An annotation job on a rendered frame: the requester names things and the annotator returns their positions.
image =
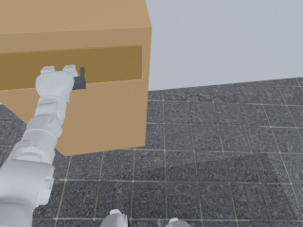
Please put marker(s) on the robot left forearm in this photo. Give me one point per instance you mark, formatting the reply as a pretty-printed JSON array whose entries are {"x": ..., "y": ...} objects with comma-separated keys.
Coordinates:
[{"x": 42, "y": 133}]

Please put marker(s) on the robot right shin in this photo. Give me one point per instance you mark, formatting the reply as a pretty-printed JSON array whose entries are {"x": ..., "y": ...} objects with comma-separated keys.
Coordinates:
[{"x": 173, "y": 219}]

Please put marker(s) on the cabinet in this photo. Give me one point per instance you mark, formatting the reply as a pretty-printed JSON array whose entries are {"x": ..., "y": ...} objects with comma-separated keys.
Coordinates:
[{"x": 104, "y": 116}]

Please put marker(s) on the handle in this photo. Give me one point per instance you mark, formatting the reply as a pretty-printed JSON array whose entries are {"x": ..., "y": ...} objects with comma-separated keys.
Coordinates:
[{"x": 80, "y": 82}]

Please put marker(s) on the robot shin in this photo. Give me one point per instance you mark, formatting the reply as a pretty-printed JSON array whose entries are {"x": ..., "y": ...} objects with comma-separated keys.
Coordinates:
[
  {"x": 115, "y": 211},
  {"x": 173, "y": 219}
]

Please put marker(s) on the drawer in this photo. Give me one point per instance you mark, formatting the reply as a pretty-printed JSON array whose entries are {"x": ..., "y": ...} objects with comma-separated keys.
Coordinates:
[{"x": 19, "y": 70}]

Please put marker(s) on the robot left hand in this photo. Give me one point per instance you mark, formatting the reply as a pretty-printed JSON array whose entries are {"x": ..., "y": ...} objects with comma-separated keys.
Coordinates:
[{"x": 56, "y": 83}]

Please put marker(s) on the robot left shin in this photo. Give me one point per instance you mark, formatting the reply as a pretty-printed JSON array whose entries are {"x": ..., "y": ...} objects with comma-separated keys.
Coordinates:
[{"x": 115, "y": 211}]

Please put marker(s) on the left robot upper arm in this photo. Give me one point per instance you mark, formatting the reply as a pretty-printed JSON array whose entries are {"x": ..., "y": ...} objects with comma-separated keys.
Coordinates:
[{"x": 24, "y": 185}]

